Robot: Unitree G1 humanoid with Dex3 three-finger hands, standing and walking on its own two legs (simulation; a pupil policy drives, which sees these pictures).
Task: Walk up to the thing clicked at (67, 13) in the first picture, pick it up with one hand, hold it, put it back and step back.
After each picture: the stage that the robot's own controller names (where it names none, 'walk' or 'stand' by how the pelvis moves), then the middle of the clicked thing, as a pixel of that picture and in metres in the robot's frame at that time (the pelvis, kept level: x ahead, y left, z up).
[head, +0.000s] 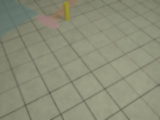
stand; (66, 11) +1.82 +0.21 -0.65
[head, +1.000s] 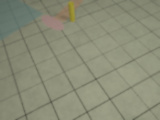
walk; (71, 12) +1.68 +0.26 -0.65
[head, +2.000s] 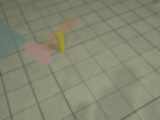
walk; (60, 42) +1.17 +0.29 -0.65
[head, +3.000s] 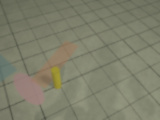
walk; (56, 78) +0.75 +0.23 -0.63
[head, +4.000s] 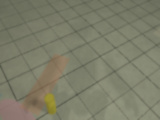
walk; (50, 104) +0.50 +0.19 -0.64
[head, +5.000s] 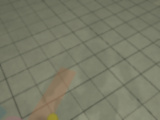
stand; out of the picture +0.38 +0.21 -0.65
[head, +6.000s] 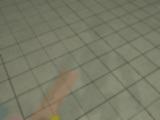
stand; out of the picture +0.38 +0.20 -0.66
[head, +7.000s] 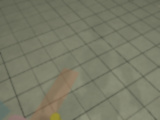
stand; out of the picture +0.40 +0.20 -0.66
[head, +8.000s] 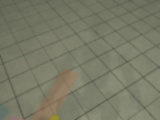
stand; out of the picture +0.38 +0.20 -0.66
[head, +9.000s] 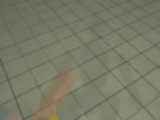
stand; out of the picture +0.38 +0.20 -0.66
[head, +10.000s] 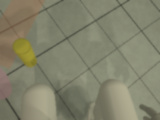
go down; (26, 54) +0.47 +0.21 -0.33
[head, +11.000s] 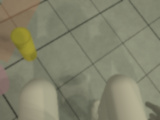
approach; (26, 47) +0.48 +0.22 -0.27
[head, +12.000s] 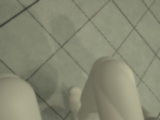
close in; out of the picture +0.46 +0.26 -0.17
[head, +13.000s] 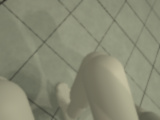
close; out of the picture +0.46 +0.28 -0.16
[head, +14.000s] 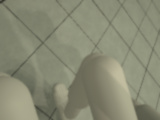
lift; out of the picture +0.43 +0.27 -0.17
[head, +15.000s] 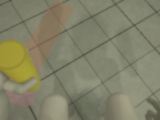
lift; (22, 72) +0.34 +0.20 +0.01
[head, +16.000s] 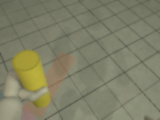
hold; (35, 83) +0.32 +0.17 +0.02
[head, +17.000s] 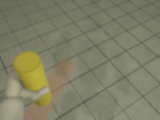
hold; (36, 83) +0.32 +0.17 +0.03
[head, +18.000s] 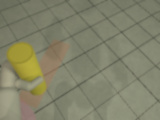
crouch; (30, 73) +0.36 +0.18 -0.01
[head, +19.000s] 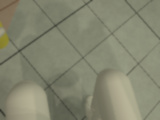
lower; out of the picture +0.49 +0.23 -0.06
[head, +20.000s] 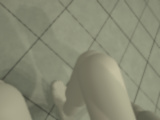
lower; out of the picture +0.47 +0.29 -0.16
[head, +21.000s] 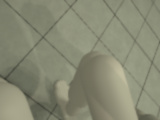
lower; out of the picture +0.47 +0.29 -0.17
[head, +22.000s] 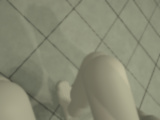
lower; out of the picture +0.46 +0.28 -0.17
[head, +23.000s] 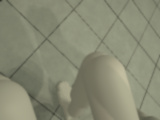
lower; out of the picture +0.45 +0.28 -0.16
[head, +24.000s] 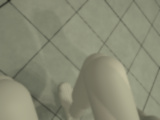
draw back; out of the picture +0.45 +0.26 -0.16
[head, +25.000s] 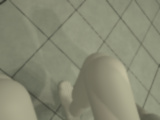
rise; out of the picture +0.45 +0.27 -0.17
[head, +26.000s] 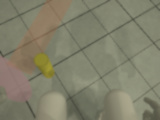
walk; (45, 67) +0.46 +0.20 -0.38
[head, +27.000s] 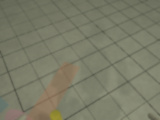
stand; out of the picture +0.40 +0.18 -0.60
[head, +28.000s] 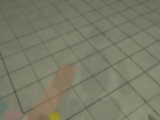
stand; out of the picture +0.40 +0.19 -0.60
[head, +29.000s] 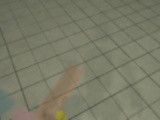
stand; out of the picture +0.41 +0.17 -0.64
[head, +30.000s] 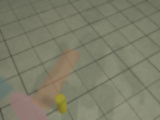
walk; (61, 104) +0.44 +0.14 -0.63
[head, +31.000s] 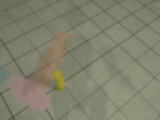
walk; (59, 81) +0.58 +0.17 -0.63
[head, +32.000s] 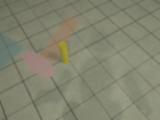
walk; (64, 53) +0.89 +0.20 -0.62
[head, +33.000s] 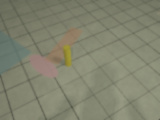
stand; (67, 56) +1.04 +0.18 -0.64
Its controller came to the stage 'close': yes
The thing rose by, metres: 0.69
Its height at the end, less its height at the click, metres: +0.00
